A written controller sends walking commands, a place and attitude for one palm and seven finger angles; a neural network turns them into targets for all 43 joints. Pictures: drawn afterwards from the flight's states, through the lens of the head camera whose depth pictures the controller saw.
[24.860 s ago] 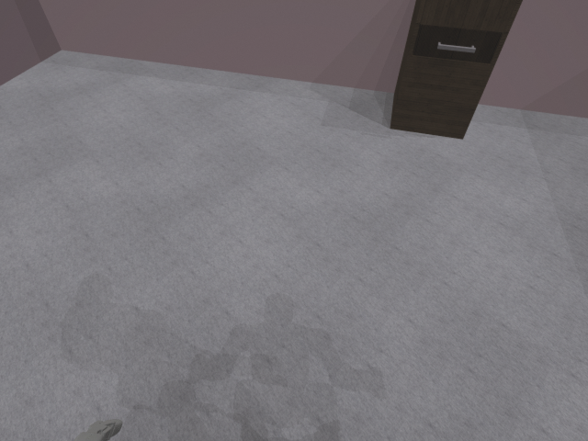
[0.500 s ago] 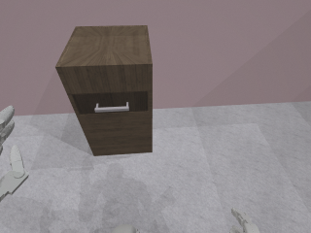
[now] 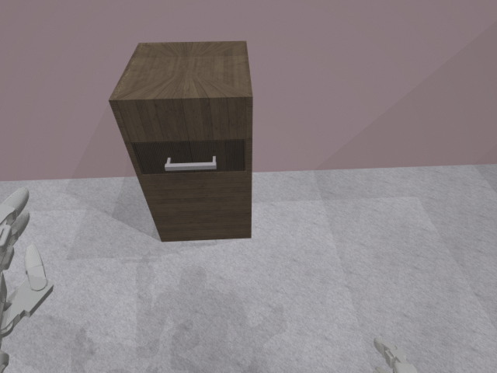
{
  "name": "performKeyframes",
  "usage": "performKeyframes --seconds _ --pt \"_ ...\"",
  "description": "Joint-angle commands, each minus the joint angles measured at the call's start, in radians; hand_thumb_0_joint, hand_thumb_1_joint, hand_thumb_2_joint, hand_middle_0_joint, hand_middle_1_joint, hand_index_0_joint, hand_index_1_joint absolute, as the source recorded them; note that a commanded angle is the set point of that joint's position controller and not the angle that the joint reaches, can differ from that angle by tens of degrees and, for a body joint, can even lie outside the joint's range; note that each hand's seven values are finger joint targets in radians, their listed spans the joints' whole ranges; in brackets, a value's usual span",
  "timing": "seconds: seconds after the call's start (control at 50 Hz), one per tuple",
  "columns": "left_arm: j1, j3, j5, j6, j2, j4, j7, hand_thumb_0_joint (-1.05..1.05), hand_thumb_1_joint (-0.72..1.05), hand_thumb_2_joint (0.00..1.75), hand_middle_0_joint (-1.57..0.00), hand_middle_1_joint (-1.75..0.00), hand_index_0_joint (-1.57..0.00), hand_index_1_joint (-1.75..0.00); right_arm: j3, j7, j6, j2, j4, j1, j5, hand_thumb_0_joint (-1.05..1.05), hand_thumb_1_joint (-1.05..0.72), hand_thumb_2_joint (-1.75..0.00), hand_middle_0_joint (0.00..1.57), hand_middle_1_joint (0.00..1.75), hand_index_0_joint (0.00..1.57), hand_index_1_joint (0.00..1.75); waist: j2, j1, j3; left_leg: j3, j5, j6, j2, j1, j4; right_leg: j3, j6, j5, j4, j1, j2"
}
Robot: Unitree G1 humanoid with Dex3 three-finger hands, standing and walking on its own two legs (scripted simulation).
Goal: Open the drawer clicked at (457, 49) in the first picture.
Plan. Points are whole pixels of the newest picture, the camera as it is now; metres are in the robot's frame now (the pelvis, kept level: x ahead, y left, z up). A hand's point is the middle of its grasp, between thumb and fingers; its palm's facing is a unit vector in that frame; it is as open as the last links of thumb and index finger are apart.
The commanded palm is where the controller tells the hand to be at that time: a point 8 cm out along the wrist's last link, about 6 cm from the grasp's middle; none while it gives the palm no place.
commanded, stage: let the arm hang, fingers relaxed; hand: left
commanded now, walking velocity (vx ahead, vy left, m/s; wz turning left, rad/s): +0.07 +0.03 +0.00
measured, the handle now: (191, 162) +0.83 +0.24 -0.24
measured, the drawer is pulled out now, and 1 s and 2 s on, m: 0.00 0.00 0.00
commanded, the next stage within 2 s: look to check the result in 1.20 s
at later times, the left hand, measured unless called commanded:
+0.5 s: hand out of the picture +0.03 +0.20 -0.18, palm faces +0.06 -0.98 -0.19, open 7.0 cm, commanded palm none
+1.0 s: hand out of the picture +0.03 +0.19 -0.17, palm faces +0.06 -0.98 -0.21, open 7.3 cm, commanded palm none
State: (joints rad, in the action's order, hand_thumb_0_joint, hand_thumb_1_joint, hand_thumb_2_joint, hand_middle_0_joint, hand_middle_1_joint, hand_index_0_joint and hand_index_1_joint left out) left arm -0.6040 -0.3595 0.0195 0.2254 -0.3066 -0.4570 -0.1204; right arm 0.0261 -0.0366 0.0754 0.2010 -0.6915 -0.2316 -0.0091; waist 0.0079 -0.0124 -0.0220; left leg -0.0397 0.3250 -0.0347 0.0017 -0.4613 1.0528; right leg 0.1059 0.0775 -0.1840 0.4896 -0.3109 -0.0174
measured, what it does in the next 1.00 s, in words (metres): steps on the spot: left foot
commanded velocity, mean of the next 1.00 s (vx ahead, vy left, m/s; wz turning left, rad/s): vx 0.00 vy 0.00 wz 0.00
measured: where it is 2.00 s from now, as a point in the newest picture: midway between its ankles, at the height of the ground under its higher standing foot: outside the picture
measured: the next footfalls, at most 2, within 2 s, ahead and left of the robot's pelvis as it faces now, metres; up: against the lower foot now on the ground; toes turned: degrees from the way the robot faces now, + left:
left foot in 0.12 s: +0.05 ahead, +0.11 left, +0.00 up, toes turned +2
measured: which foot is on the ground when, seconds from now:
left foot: up 0.00-0.10, down 0.12-1.00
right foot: down 0.00-1.00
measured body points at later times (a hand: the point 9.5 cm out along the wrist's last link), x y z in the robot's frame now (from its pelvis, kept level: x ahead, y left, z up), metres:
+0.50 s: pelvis +0.01 +0.01 +0.00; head +0.05 +0.03 +0.44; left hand +0.02 +0.25 -0.16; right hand +0.06 -0.22 -0.15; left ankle +0.01 +0.11 -0.74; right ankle +0.03 -0.09 -0.74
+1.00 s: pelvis +0.03 +0.02 +0.01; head +0.04 +0.02 +0.46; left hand +0.03 +0.25 -0.15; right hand +0.02 -0.18 -0.16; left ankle +0.01 +0.11 -0.74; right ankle +0.04 -0.09 -0.74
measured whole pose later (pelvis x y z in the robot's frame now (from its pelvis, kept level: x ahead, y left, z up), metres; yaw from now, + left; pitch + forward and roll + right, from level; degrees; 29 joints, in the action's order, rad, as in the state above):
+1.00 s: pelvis +0.03 +0.02 +0.01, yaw +2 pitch -2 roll +0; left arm -0.27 -0.01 -0.02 -0.01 -0.14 1.08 -0.04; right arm -0.02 -0.03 0.01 0.12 -1.08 -0.33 0.01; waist 0.02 -0.01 0.05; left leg -0.01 0.25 -0.04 -0.04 -0.14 0.42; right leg -0.01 0.01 -0.23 0.43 -0.17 -0.01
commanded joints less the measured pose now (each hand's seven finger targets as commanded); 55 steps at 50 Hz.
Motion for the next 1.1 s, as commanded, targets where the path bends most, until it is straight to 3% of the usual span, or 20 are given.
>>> performKeyframes --seconds 0.0,0.06,0.08,0.1,0.14,0.16,0.2,0.24,0.28,0.3,0.32,0.34,0.36,0.38,0.44,0.52,0.54,0.62,0.8,1.08 --pt "0.04 -0.081 -0.013 0.07 -0.226 -0.397 -0.044 0.0 0.9 0.9 -0.2 -0.3 -0.2 -0.3 0.023 -0.038 0.099 0.091 0.217 0.11 0.016 0.0 -0.9 -0.9 0.2 0.3 0.2 0.3 -0.16 0.002 -0.048 -0.061 0.074 -0.026 -0.007 0.219 -0.363 -0.267 0.035 -0.483 -0.386 -0.084 0.271" --pt "-0.005 -0.079 -0.018 0.067 -0.219 -0.445 -0.07 0.0 0.9 0.9 -0.2 -0.3 -0.2 -0.3 0.005 -0.058 0.124 0.093 0.226 0.087 0.03 0.0 -0.9 -0.9 0.2 0.3 0.2 0.3 0.065 -0.009 -0.03 -0.037 0.067 -0.036 -0.003 0.298 -0.696 -0.207 0.006 -0.415 -0.221 -0.017 0.193" --pt "0.096 0.253 -0.096 -0.166 0.035 0.475 0.067 0.0 0.9 0.9 -0.2 -0.3 -0.2 -0.3 0.051 0.071 0.07 0.193 -0.041 -0.074 0.036 0.0 -0.9 -0.9 0.2 0.3 0.2 0.3 0.185 -0.073 0.097 0.21 -0.09 -0.055 0.108 0.232 -0.62 -0.109 -0.038 -0.163 0.139 -0.241 0.164" --pt "0.074 0.245 -0.068 -0.226 0.041 0.491 0.088 0.0 0.9 0.9 -0.2 -0.3 -0.2 -0.3 0.038 0.067 0.0 0.146 0.026 -0.09 0.037 0.0 -0.9 -0.9 0.2 0.3 0.2 0.3 0.3 -0.051 0.053 0.357 -0.143 -0.124 0.257 0.248 -0.701 -0.044 -0.089 -0.286 0.294 -0.298 0.064" --pt "0.174 0.28 -0.078 -0.235 0.045 0.475 0.091 0.0 0.9 0.9 -0.2 -0.3 -0.2 -0.3 0.057 0.041 0.008 0.173 0.089 -0.021 0.061 0.0 -0.9 -0.9 0.2 0.3 0.2 0.3 0.034 -0.036 -0.021 0.414 -0.418 -0.176 0.283 0.185 -0.637 -0.108 -0.096 -0.338 0.429 -0.242 0.064" --pt "0.212 0.277 -0.078 -0.235 0.015 0.526 0.1 0.0 0.9 0.9 -0.2 -0.3 -0.2 -0.3 0.04 0.042 0.004 0.168 0.079 -0.022 0.062 0.0 -0.9 -0.9 0.2 0.3 0.2 0.3 -0.053 -0.027 -0.084 0.386 -0.41 -0.162 0.269 0.206 -0.628 -0.119 -0.095 -0.341 0.452 -0.211 0.054" --pt "0.273 0.279 -0.067 -0.232 -0.002 0.645 0.108 0.0 0.9 0.9 -0.2 -0.3 -0.2 -0.3 0.027 0.038 -0.007 0.171 0.067 -0.014 0.06 0.0 -0.9 -0.9 0.2 0.3 0.2 0.3 -0.086 -0.01 -0.059 0.333 -0.569 -0.155 0.237 0.198 -0.616 -0.133 -0.103 -0.281 0.437 -0.153 0.046" --pt "0.297 0.287 -0.06 -0.24 -0.014 0.777 0.11 0.0 0.9 0.9 -0.2 -0.3 -0.2 -0.3 0.016 0.032 -0.019 0.176 0.035 0.009 0.058 0.0 -0.9 -0.9 0.2 0.3 0.2 0.3 -0.022 0.018 -0.024 0.264 -0.645 -0.132 0.206 0.187 -0.618 -0.122 -0.101 -0.215 0.322 -0.074 0.046" --pt "0.263 0.288 -0.054 -0.245 -0.034 0.916 0.108 0.0 0.9 0.9 -0.2 -0.3 -0.2 -0.3 0.007 0.027 -0.033 0.168 0.006 0.041 0.042 0.0 -0.9 -0.9 0.2 0.3 0.2 0.3 0.094 0.054 -0.015 0.189 -0.519 -0.087 0.153 0.138 -0.592 -0.11 -0.097 -0.093 0.11 0.096 0.032" --pt "0.231 0.287 -0.052 -0.243 -0.052 0.981 0.105 0.0 0.9 0.9 -0.2 -0.3 -0.2 -0.3 0.0 0.026 -0.039 0.144 -0.005 0.037 0.032 0.0 -0.9 -0.9 0.2 0.3 0.2 0.3 0.1 0.065 -0.024 0.164 -0.352 -0.055 0.11 0.095 -0.556 -0.156 -0.086 -0.02 0.001 0.19 0.046" --pt "0.218 0.289 -0.053 -0.236 -0.087 1.031 0.099 0.0 0.9 0.9 -0.2 -0.3 -0.2 -0.3 -0.006 0.027 -0.044 0.111 -0.012 0.015 0.022 0.0 -0.9 -0.9 0.2 0.3 0.2 0.3 0.022 0.06 -0.024 0.117 -0.16 -0.014 0.039 0.05 -0.499 -0.287 -0.053 0.082 -0.063 0.236 0.113" --pt "0.222 0.293 -0.055 -0.231 -0.115 1.075 0.101 0.0 0.9 0.9 -0.2 -0.3 -0.2 -0.3 -0.009 0.029 -0.053 0.082 -0.021 -0.01 0.016 0.0 -0.9 -0.9 0.2 0.3 0.2 0.3 -0.024 0.038 -0.016 0.044 0.056 0.018 -0.026 0.048 -0.455 -0.407 0.016 0.011 -0.129 0.189 0.236" --pt "0.252 0.297 -0.054 -0.226 -0.119 1.111 0.104 0.0 0.9 0.9 -0.2 -0.3 -0.2 -0.3 -0.006 0.028 -0.065 0.073 -0.049 -0.026 0.018 0.0 -0.9 -0.9 0.2 0.3 0.2 0.3 -0.078 0.02 -0.013 0.033 0.081 0.028 -0.03 0.116 -0.398 -0.459 0.07 -0.115 -0.186 0.103 0.27" --pt "0.291 0.3 -0.052 -0.222 -0.088 1.144 0.101 0.0 0.9 0.9 -0.2 -0.3 -0.2 -0.3 -0.002 0.027 -0.073 0.076 -0.082 -0.036 0.024 0.0 -0.9 -0.9 0.2 0.3 0.2 0.3 -0.123 0.008 0.023 0.049 0.052 0.027 -0.015 0.155 -0.376 -0.455 0.084 -0.154 -0.219 0.048 0.248" --pt "0.313 0.301 -0.045 -0.222 -0.007 1.223 0.095 0.0 0.9 0.9 -0.2 -0.3 -0.2 -0.3 -0.007 0.022 -0.073 0.032 -0.164 -0.129 0.028 0.0 -0.9 -0.9 0.2 0.3 0.2 0.3 -0.009 -0.027 0.045 0.086 -0.104 0.01 0.018 0.299 -0.536 -0.305 0.03 -0.13 -0.171 -0.041 0.153" --pt "0.273 0.32 -0.039 -0.233 0.03 1.33 0.092 0.0 0.9 0.9 -0.2 -0.3 -0.2 -0.3 -0.012 0.008 -0.059 0.054 -0.217 -0.121 0.029 0.0 -0.9 -0.9 0.2 0.3 0.2 0.3 0.133 0.009 0.056 0.191 -0.172 -0.03 0.105 0.228 -0.689 -0.188 -0.027 0.001 -0.078 0.086 0.061" --pt "0.258 0.322 -0.037 -0.233 0.03 1.357 0.091 0.0 0.9 0.9 -0.2 -0.3 -0.2 -0.3 -0.015 0.003 -0.056 0.053 -0.229 -0.13 0.027 0.0 -0.9 -0.9 0.2 0.3 0.2 0.3 0.104 0.013 0.03 0.193 -0.237 -0.034 0.111 0.244 -0.692 -0.174 -0.031 0.036 -0.069 0.123 0.061" --pt "0.235 0.332 -0.034 -0.23 0.044 1.431 0.086 0.0 0.9 0.9 -0.2 -0.3 -0.2 -0.3 -0.019 -0.007 -0.052 0.053 -0.269 -0.159 0.016 0.0 -0.9 -0.9 0.2 0.3 0.2 0.3 0.032 0.012 -0.003 0.156 -0.392 -0.028 0.101 0.308 -0.667 -0.166 -0.032 0.13 -0.073 0.165 0.079" --pt "0.243 0.34 -0.033 -0.234 0.063 1.506 0.079 0.0 0.9 0.9 -0.2 -0.3 -0.2 -0.3 -0.026 -0.006 -0.062 0.028 -0.341 -0.184 0.019 0.0 -0.9 -0.9 0.2 0.3 0.2 0.3 -0.011 0.008 0.128 0.147 -0.218 -0.023 0.082 0.259 -0.719 -0.179 -0.034 0.045 -0.122 0.132 0.09" --pt "0.244 0.333 -0.033 -0.224 0.086 1.531 0.076 0.0 0.9 0.9 -0.2 -0.3 -0.2 -0.3 -0.024 -0.009 -0.057 0.0 -0.382 -0.205 0.021 0.0 -0.9 -0.9 0.2 0.3 0.2 0.3 -0.005 0.007 0.111 0.127 -0.243 -0.021 0.078 0.275 -0.718 -0.186 -0.031 0.08 -0.121 0.142 0.093"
